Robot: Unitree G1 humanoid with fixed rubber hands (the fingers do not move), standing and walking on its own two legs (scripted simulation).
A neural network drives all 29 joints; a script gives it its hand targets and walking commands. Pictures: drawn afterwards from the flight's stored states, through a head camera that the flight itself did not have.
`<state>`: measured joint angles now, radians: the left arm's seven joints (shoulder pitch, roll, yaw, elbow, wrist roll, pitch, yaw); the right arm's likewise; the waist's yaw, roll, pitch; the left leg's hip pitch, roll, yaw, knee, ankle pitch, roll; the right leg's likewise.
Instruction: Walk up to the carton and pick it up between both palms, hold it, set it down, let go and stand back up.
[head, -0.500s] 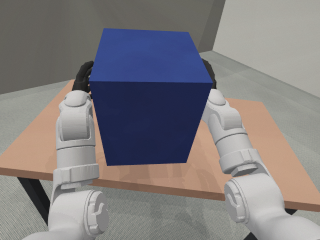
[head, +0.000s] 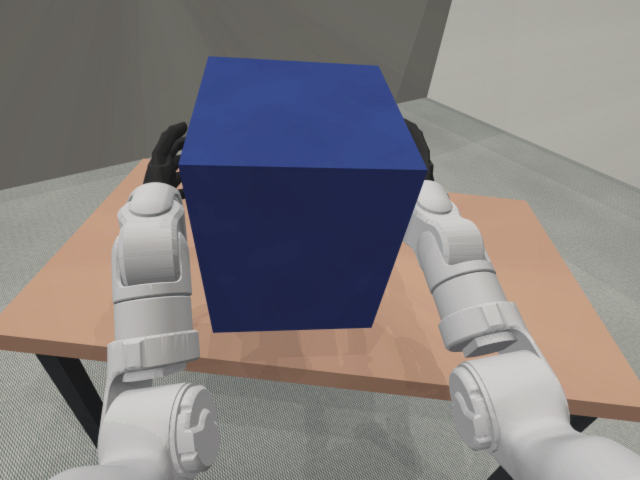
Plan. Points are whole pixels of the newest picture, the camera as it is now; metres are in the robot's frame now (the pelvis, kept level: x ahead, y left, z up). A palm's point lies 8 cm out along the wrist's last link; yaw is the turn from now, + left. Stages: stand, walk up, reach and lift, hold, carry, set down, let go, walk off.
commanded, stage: hold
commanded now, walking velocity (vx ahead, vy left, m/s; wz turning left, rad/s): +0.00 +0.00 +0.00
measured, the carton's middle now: (295, 200) +0.37 +0.00 +0.21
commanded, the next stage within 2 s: set down in 0.32 s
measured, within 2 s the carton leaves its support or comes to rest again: neither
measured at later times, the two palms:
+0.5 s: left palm (160, 183) +0.36 +0.15 +0.24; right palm (412, 179) +0.36 -0.14 +0.24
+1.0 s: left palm (180, 217) +0.39 +0.14 +0.17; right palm (399, 208) +0.39 -0.15 +0.18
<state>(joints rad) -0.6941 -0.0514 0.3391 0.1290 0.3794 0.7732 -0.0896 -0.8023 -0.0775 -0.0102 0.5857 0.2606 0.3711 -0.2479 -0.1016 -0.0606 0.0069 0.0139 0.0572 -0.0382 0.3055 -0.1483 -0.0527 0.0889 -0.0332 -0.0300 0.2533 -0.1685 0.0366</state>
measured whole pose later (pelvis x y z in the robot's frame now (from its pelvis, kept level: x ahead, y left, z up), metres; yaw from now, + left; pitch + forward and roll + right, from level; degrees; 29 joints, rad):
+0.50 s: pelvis +0.00 +0.00 +0.00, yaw +0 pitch -10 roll -1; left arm -0.71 -0.04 0.34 0.14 0.39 0.73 -0.09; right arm -0.81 -0.06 -0.04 0.59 0.23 0.33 -0.24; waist -0.10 -0.07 0.01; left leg 0.01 0.05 -0.04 0.31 -0.15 -0.05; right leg 0.09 -0.04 -0.03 0.26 -0.17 0.04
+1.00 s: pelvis +0.02 +0.00 +0.00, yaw +1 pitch -9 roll -1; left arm -0.59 -0.07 0.27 0.19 0.36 0.45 -0.04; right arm -0.67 -0.02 -0.09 0.65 0.10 -0.08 -0.17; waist -0.08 -0.10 0.11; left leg 0.01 0.06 -0.04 0.31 -0.17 -0.06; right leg 0.11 -0.04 -0.06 0.23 -0.19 0.03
